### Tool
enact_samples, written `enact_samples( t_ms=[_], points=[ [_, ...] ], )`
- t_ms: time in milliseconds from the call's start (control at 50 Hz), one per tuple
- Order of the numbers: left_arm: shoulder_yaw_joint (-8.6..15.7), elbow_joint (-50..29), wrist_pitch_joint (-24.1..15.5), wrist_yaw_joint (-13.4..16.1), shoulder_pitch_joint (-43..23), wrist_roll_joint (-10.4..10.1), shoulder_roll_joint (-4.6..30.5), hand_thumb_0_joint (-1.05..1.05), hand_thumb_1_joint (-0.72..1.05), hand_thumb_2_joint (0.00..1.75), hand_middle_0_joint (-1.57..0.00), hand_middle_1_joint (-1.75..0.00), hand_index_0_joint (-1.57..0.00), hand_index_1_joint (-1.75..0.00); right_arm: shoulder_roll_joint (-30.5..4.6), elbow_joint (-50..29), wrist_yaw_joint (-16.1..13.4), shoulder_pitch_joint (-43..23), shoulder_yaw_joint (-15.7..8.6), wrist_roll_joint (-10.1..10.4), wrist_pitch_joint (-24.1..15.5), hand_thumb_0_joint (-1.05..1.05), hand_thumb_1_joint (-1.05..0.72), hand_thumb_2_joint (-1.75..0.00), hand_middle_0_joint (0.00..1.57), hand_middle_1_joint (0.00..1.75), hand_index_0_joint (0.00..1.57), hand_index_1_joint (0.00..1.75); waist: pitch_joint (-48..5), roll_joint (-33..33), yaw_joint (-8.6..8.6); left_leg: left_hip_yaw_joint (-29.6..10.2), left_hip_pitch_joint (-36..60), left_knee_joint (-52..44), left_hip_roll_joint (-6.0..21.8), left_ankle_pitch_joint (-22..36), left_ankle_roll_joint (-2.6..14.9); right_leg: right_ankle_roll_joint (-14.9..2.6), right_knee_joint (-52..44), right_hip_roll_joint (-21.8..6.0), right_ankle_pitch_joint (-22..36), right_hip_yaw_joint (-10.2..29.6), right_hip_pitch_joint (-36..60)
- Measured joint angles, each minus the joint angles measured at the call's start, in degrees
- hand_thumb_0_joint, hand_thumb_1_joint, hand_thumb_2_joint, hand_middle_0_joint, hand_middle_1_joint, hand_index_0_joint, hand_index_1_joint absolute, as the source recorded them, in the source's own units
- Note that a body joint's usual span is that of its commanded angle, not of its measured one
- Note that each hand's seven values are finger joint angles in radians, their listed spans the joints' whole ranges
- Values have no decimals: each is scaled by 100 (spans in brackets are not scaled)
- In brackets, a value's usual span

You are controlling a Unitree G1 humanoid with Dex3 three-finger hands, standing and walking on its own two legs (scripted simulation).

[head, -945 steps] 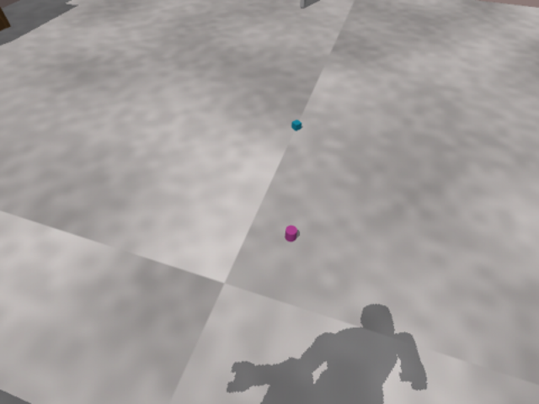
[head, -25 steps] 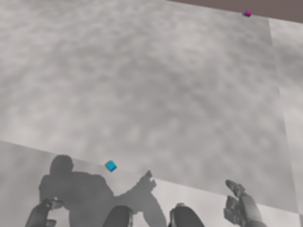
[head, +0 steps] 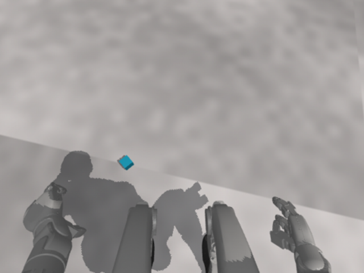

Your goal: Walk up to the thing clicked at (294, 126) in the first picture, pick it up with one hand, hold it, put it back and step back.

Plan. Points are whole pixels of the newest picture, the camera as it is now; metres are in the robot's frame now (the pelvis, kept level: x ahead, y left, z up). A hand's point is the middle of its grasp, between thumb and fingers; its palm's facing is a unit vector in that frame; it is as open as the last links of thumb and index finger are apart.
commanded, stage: rise first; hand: left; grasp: from above
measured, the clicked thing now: (126, 162) +0.47 +0.23 -0.55
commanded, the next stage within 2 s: approach in 1.62 s
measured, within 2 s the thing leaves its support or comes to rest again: neither
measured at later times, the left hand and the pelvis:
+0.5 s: hand (90, 184) +0.34 +0.29 -0.32, palm faces -0.29 -0.23 -0.93, open 11.3 cm; pelvis -0.06 +0.00 -0.17, yaw -3 degrees
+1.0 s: hand (103, 172) +0.40 +0.28 -0.39, palm faces -0.31 -0.29 -0.90, open 11.3 cm; pelvis -0.05 +0.01 -0.22, yaw -4 degrees
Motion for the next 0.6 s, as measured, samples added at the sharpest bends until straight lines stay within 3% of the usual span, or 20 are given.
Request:
enact_samples(
  t_ms=[120,220,340,440,600],
  points=[
    [36,898,13,602,-1217,685,140,0,-28,76,-35,-80,-35,-81,-3,371,110,-158,22,-147,45,1,-92,-90,20,30,21,30,-9,-1,-31,-66,-1214,995,18,-56,-60,-16,985,81,-26,-20,-1234],
    [67,1702,44,851,-2113,991,425,0,-25,76,-39,-76,-38,-78,132,604,215,-134,46,-298,22,1,-92,-90,20,30,21,30,85,-15,-164,-135,-1994,1703,24,-43,-92,-12,1662,145,23,-50,-2023],
    [124,2466,19,1070,-2728,1278,655,0,-18,72,-45,-70,-44,-71,249,855,400,25,103,-420,-82,1,-90,-89,20,30,21,30,160,53,-407,-182,-2699,2359,-12,-16,-92,31,2272,174,70,-57,-2708],
    [370,3003,-8,1283,-3124,1361,792,0,-13,69,-48,-66,-47,-68,247,1041,581,163,182,-518,-209,1,-90,-89,20,30,21,30,232,100,-604,-197,-3140,2805,-44,-19,-69,90,2679,190,74,-44,-3121],
    [681,3777,67,1318,-3865,1048,1065,0,-9,66,-50,-64,-50,-65,184,1242,862,327,217,-621,-464,1,-89,-89,20,30,21,30,364,113,-855,-248,-3633,3329,-94,-59,-51,139,3134,196,27,-64,-3549]
  ],
)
